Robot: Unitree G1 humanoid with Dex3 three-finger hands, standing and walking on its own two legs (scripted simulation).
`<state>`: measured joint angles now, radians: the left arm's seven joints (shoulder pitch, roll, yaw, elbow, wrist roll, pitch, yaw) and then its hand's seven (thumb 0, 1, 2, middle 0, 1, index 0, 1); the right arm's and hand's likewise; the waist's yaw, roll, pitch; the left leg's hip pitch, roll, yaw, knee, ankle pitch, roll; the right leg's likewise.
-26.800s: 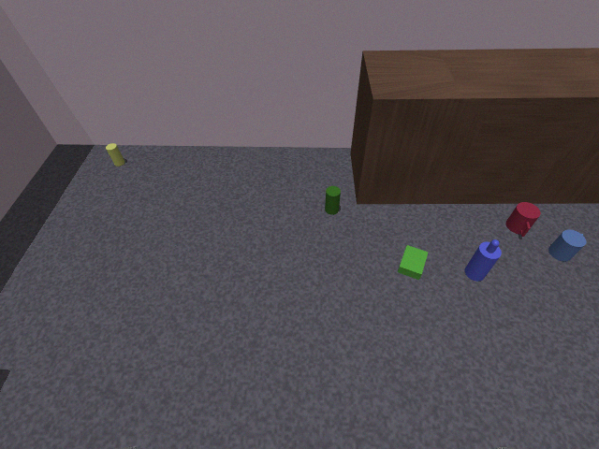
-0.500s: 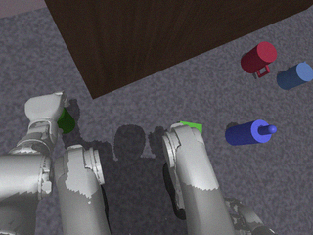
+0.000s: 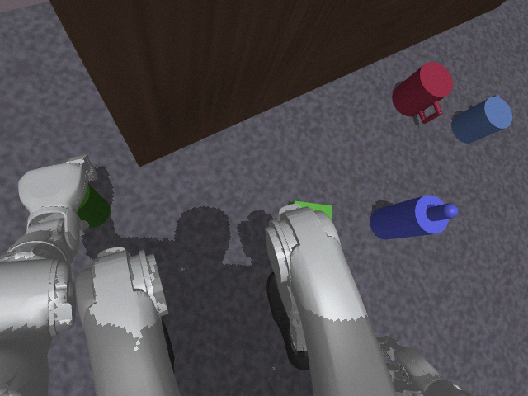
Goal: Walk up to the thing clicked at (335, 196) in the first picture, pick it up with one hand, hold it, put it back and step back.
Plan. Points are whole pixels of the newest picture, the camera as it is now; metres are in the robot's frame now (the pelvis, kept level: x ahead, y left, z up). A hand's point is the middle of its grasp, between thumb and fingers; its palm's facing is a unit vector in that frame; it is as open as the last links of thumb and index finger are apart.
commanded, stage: rest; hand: left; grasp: from above
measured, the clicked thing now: (81, 203) +0.43 +0.23 -0.24
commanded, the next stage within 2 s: open in 0.24 s
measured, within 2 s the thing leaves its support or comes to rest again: neither
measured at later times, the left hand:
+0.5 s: hand (71, 207) +0.41 +0.23 -0.20, palm faces -0.44 -0.09 -0.89, open 10.3 cm
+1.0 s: hand (72, 207) +0.41 +0.23 -0.21, palm faces -0.44 -0.10 -0.89, open 14.3 cm
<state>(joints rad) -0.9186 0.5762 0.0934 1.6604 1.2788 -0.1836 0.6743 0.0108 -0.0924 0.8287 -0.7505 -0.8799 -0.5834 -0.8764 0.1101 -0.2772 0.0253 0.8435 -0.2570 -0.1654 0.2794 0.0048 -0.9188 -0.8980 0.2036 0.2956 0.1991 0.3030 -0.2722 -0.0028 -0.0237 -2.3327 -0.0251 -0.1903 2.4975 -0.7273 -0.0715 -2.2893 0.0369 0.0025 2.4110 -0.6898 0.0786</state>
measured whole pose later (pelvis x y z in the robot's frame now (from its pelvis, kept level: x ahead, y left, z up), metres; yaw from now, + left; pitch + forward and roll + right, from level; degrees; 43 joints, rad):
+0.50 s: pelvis -0.01 +0.01 -0.01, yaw -2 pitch +30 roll -9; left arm -0.95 0.63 0.09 1.78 1.33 -0.22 0.73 0.00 -0.09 0.81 -0.70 -0.78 -0.55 -0.78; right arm 0.11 -0.28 0.07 0.85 -0.29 -0.20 0.31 0.01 -0.91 -0.90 0.20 0.30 0.20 0.30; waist -0.30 -0.01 -0.02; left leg -2.34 -0.03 -0.21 2.53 -0.71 -0.06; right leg -2.28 0.05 -0.02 2.41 -0.67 0.07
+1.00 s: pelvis -0.01 +0.01 +0.00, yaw -3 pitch +30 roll -10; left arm -0.95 0.63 0.07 1.77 1.31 -0.21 0.73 -0.03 -0.57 0.99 -0.18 -0.89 -0.13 -0.94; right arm 0.12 -0.30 0.08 0.84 -0.30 -0.24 0.36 0.01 -0.90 -0.90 0.20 0.30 0.20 0.30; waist -0.29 -0.01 -0.01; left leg -2.34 -0.02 -0.22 2.53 -0.72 -0.04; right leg -2.26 0.05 -0.03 2.39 -0.68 0.07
